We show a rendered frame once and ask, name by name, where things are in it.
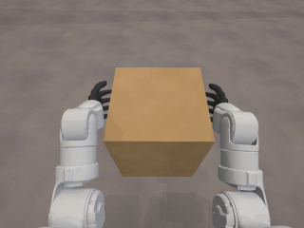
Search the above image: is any right robot forearm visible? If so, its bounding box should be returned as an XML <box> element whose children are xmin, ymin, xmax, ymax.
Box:
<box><xmin>212</xmin><ymin>103</ymin><xmax>271</xmax><ymax>222</ymax></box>

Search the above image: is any robot right hand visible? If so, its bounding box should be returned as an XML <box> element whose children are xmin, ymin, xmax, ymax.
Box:
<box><xmin>205</xmin><ymin>84</ymin><xmax>228</xmax><ymax>122</ymax></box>

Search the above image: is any robot left hand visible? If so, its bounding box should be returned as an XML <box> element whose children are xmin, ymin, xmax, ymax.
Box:
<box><xmin>88</xmin><ymin>81</ymin><xmax>112</xmax><ymax>119</ymax></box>

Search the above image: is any carton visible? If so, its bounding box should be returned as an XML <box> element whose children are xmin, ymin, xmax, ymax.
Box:
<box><xmin>103</xmin><ymin>67</ymin><xmax>215</xmax><ymax>177</ymax></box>

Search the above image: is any left robot upper arm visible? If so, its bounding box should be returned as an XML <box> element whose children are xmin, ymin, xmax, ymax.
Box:
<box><xmin>38</xmin><ymin>188</ymin><xmax>105</xmax><ymax>228</ymax></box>

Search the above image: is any right robot upper arm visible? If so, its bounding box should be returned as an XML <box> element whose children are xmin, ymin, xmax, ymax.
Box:
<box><xmin>212</xmin><ymin>191</ymin><xmax>292</xmax><ymax>228</ymax></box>

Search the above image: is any left robot forearm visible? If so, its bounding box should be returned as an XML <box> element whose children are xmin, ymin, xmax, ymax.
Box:
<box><xmin>48</xmin><ymin>100</ymin><xmax>105</xmax><ymax>226</ymax></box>

